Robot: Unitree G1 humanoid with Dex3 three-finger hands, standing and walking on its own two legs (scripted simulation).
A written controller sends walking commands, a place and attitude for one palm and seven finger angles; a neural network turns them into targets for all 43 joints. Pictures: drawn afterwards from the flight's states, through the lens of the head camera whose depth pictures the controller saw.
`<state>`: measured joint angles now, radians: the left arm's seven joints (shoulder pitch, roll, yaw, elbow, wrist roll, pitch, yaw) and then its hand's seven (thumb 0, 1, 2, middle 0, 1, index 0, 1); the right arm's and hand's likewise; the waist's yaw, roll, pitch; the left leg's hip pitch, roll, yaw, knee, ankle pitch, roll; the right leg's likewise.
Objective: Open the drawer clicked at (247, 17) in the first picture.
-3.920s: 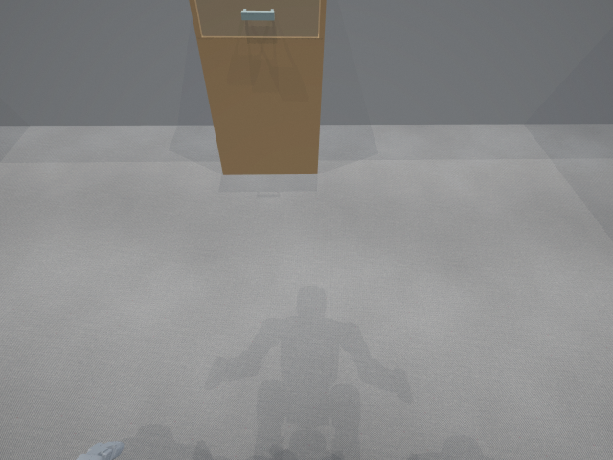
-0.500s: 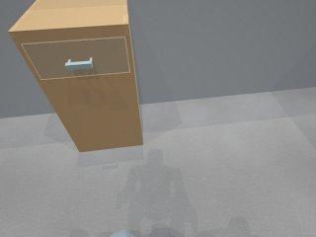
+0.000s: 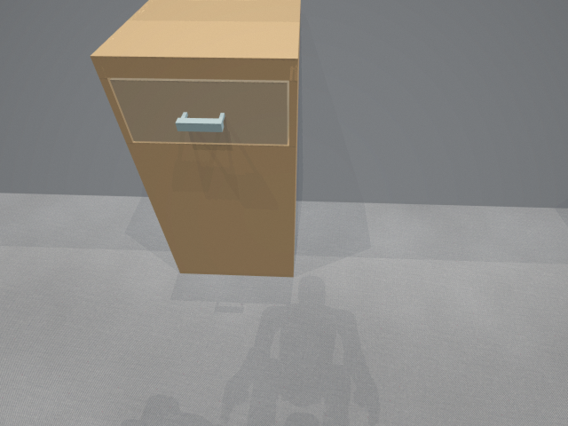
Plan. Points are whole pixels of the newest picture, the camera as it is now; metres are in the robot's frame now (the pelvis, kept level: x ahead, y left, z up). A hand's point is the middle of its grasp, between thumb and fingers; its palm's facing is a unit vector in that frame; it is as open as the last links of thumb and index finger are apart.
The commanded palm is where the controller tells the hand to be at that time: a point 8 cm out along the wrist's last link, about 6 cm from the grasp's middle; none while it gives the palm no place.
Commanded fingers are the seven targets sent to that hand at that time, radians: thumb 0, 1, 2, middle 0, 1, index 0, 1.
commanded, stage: take the last steps up to it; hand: left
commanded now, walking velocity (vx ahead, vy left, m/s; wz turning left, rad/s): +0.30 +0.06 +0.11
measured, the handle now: (201, 120) +0.80 +0.27 +0.00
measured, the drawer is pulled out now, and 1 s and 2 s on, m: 0.00 0.00 0.00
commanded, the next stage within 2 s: come to a stop and stand still in 0.70 s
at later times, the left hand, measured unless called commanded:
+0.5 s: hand out of the picture +0.08 +0.24 -0.18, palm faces +0.10 -0.98 -0.17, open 7.4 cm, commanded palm none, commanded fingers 0.00 0.90 0.90 -0.20 -0.30 -0.20 -0.30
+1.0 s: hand (172, 342) +0.29 +0.24 -0.16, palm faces +0.06 -0.97 -0.23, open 7.2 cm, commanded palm none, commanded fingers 0.00 0.90 0.90 -0.20 -0.30 -0.20 -0.30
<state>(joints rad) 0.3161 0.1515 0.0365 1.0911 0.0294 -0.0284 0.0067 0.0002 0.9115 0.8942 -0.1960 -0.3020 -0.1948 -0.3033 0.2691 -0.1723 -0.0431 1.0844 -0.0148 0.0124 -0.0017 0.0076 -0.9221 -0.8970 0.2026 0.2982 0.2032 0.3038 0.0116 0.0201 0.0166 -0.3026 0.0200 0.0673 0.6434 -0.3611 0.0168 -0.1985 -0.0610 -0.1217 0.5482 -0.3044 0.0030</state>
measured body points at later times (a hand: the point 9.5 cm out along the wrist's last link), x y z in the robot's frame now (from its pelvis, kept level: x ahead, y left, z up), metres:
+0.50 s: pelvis +0.13 +0.07 +0.00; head +0.15 +0.08 +0.45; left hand +0.07 +0.29 -0.16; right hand +0.21 -0.16 -0.14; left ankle +0.15 +0.17 -0.73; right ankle +0.09 -0.05 -0.66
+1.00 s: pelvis +0.26 +0.06 +0.01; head +0.29 +0.05 +0.46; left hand +0.29 +0.29 -0.14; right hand +0.29 -0.17 -0.16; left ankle +0.30 +0.19 -0.72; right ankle +0.26 -0.03 -0.73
